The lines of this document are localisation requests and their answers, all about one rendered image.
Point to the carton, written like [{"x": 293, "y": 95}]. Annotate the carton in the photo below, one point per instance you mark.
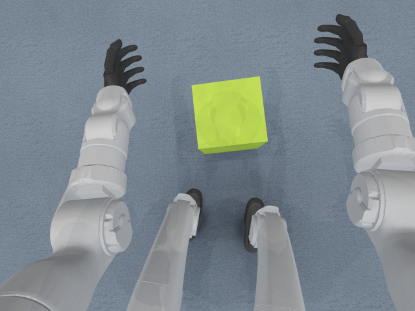
[{"x": 229, "y": 115}]

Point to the robot right upper arm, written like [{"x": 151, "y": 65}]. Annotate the robot right upper arm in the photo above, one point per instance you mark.
[{"x": 382, "y": 202}]

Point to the robot right shin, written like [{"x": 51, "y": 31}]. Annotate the robot right shin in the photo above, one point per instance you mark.
[{"x": 270, "y": 209}]

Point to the left robot forearm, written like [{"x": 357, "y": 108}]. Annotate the left robot forearm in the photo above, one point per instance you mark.
[{"x": 101, "y": 167}]

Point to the robot left upper arm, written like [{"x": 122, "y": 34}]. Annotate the robot left upper arm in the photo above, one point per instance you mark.
[{"x": 86, "y": 235}]

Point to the robot right foot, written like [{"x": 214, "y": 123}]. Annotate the robot right foot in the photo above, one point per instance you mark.
[{"x": 252, "y": 207}]

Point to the left robot hand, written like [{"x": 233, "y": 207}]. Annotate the left robot hand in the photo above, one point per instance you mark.
[{"x": 114, "y": 74}]

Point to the right robot forearm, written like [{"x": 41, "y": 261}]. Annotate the right robot forearm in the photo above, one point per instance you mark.
[{"x": 378, "y": 119}]

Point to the right robot hand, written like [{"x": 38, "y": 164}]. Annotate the right robot hand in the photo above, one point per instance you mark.
[{"x": 351, "y": 44}]

